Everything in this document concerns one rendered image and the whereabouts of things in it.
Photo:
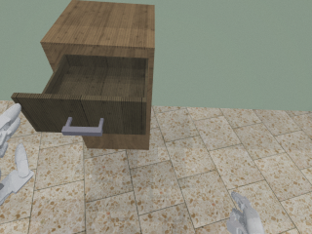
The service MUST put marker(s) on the cabinet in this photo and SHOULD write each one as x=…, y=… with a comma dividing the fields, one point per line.
x=106, y=29

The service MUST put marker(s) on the drawer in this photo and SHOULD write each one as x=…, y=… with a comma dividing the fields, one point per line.
x=88, y=88

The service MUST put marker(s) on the handle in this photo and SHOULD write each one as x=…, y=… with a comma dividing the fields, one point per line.
x=68, y=130

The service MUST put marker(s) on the robot right hand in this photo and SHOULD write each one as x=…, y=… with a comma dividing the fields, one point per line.
x=245, y=222

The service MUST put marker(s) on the robot left hand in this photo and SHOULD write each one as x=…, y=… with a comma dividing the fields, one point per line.
x=16, y=179

